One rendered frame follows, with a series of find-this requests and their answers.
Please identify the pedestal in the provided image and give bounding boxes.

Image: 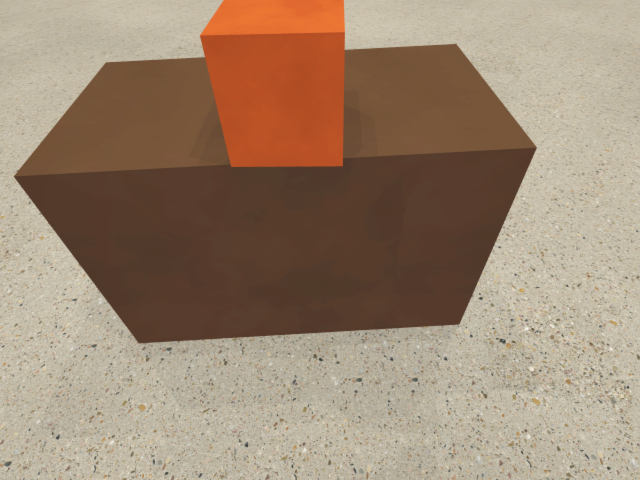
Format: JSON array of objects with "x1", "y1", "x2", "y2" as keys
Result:
[{"x1": 14, "y1": 44, "x2": 537, "y2": 343}]

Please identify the carton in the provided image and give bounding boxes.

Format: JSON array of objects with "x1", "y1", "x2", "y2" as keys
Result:
[{"x1": 200, "y1": 0, "x2": 345, "y2": 167}]

